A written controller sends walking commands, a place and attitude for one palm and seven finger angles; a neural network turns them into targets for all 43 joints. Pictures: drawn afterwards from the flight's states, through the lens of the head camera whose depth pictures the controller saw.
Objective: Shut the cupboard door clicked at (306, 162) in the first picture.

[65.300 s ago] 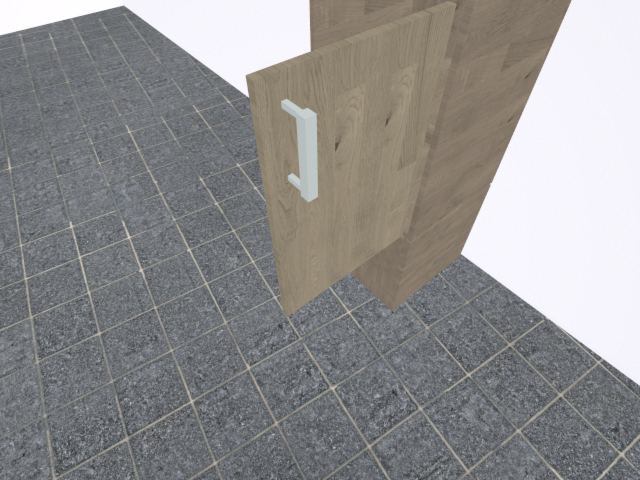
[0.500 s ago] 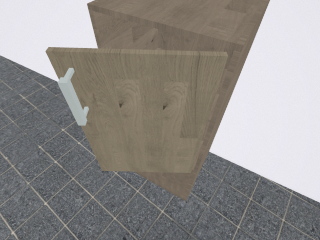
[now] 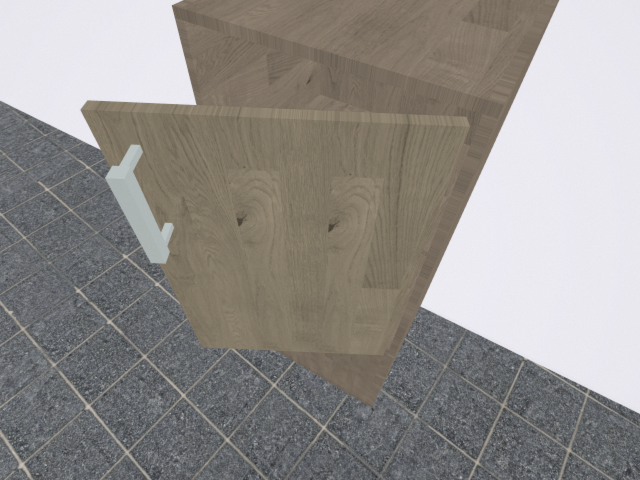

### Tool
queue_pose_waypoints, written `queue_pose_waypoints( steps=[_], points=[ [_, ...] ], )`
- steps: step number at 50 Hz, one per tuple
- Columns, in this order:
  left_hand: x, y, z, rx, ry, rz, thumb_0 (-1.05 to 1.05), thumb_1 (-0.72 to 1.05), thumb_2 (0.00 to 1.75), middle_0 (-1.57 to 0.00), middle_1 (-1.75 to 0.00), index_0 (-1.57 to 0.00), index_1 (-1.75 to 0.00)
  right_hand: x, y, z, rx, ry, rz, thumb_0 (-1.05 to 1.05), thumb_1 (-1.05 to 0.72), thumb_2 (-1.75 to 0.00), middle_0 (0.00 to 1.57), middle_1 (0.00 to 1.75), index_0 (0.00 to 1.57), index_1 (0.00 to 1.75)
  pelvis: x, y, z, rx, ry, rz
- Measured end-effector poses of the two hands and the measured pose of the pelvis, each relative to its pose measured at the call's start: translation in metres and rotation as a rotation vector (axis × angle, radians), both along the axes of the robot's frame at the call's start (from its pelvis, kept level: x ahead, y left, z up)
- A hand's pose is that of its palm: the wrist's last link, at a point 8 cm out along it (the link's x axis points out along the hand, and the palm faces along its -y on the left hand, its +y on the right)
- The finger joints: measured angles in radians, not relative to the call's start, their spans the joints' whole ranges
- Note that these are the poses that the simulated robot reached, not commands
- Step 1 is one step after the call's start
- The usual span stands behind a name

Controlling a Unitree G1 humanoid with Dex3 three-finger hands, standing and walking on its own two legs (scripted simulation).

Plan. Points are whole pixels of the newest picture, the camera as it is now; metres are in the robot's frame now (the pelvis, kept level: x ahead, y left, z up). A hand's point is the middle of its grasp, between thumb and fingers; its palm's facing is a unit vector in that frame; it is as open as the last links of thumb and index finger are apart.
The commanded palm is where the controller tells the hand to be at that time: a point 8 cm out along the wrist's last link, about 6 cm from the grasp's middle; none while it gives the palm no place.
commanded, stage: come to a stop and stand still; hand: left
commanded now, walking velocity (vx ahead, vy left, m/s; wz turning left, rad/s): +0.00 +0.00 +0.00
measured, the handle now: (147, 208) +0.38 +0.25 +0.13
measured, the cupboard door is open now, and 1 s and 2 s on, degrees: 28 28 28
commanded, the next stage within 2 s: look again from close up in 0.14 s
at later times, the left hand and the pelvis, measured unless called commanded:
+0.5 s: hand out of the picture +0.01 +0.19 -0.18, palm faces +0.03 -0.97 -0.24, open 7.4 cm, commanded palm none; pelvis -0.03 +0.01 -0.01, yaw +0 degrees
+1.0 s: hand out of the picture +0.10 +0.22 -0.06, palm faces +0.24 -0.96 -0.14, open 7.3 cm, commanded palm +0.05 +0.26 -0.05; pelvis -0.06 +0.03 -0.02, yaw +3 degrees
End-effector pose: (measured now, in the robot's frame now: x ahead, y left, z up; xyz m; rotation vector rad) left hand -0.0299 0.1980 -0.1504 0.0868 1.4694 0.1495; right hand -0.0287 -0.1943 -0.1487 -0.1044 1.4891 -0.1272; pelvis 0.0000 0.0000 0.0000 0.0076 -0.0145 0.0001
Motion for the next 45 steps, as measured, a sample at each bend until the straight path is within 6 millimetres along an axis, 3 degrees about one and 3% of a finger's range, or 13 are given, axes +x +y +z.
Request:
queue_pose_waypoints(
  steps=[7,14,19,24,30,43,45],
  points=[
    [0.007,0.006,0.001,0.023,-0.019,-0.021,0.01,0.91,0.9,-0.2,-0.3,-0.2,-0.3,0.011,-0.013,0.0,-0.018,-0.024,0.011,0.02,-0.92,-0.9,0.2,0.3,0.2,0.3,0.001,-0.003,-0.001,0.004,0.007,0.007],
    [0.021,0.027,0.004,0.092,-0.112,-0.037,0.0,0.91,0.9,-0.2,-0.3,-0.2,-0.3,0.04,-0.034,-0.008,-0.054,-0.156,0.003,0.02,-0.92,-0.9,0.2,0.3,0.2,0.3,-0.005,-0.001,-0.009,-0.009,-0.003,0.01],
    [0.031,0.037,0.005,0.104,-0.169,-0.051,0.0,0.91,0.9,-0.2,-0.3,-0.2,-0.3,0.06,-0.034,-0.005,-0.058,-0.243,0.021,0.01,-0.91,-0.9,0.19,0.3,0.2,0.3,-0.014,0.003,-0.01,-0.008,-0.019,0.003],
    [0.035,0.042,0.007,0.1,-0.213,-0.059,0.0,0.9,0.9,-0.2,-0.3,-0.2,-0.3,0.065,-0.026,0.0,-0.052,-0.288,0.039,0.01,-0.91,-0.9,0.2,0.3,0.2,0.3,-0.024,0.008,-0.009,-0.007,-0.028,-0.002],
    [0.025,0.046,0.006,0.082,-0.211,-0.067,0.0,0.9,0.9,-0.2,-0.3,-0.2,-0.3,0.051,-0.019,0.004,-0.055,-0.277,0.042,0.0,-0.92,-0.9,0.2,0.3,0.2,0.3,-0.036,0.015,-0.007,-0.008,-0.026,-0.008],
    [-0.023,0.057,0.0,0.056,-0.093,-0.067,0.0,0.9,0.9,-0.2,-0.3,-0.2,-0.3,-0.013,0.0,0.002,-0.053,-0.127,0.012,0.01,-0.91,-0.9,0.2,0.3,0.2,0.3,-0.052,0.032,-0.005,-0.014,-0.018,-0.014],
    [0.001,0.067,0.017,0.071,-0.246,0.022,0.01,0.9,0.9,-0.2,-0.3,-0.21,-0.3,-0.013,0.0,0.007,-0.088,-0.217,0.02,0.01,-0.91,-0.9,0.2,0.3,0.2,0.3,-0.056,0.032,-0.009,-0.014,-0.02,-0.004]
  ],
)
